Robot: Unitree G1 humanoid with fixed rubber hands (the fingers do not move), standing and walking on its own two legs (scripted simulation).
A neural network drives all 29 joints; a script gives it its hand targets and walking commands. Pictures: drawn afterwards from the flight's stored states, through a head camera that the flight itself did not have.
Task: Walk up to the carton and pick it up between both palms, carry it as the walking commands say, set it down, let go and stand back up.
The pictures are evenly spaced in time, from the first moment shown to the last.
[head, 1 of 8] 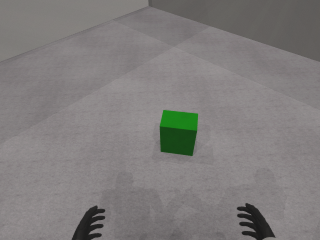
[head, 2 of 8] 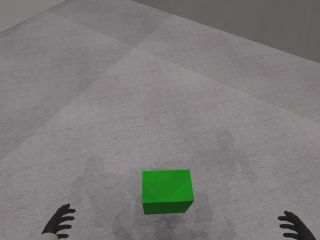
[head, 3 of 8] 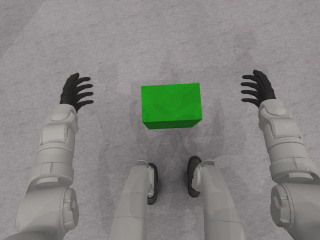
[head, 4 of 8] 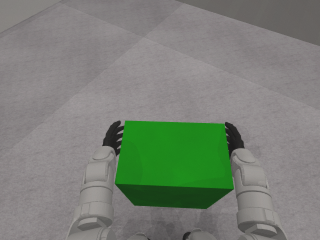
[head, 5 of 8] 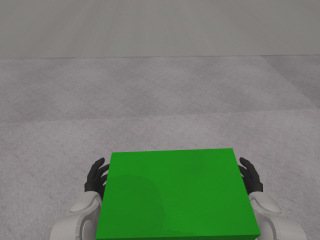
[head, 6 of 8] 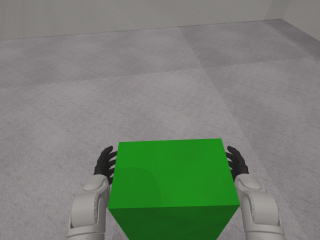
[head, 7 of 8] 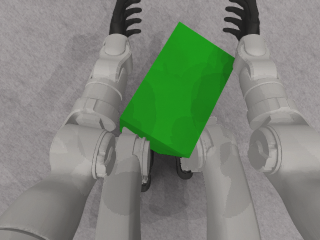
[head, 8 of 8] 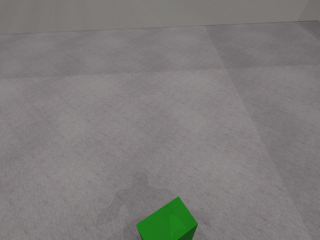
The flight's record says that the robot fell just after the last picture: no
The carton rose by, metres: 0.68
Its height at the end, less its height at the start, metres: +0.00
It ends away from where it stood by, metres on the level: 2.80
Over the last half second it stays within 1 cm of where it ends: yes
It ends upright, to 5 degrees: yes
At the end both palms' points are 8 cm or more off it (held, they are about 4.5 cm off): yes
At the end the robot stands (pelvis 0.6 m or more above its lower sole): yes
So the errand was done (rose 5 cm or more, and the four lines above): yes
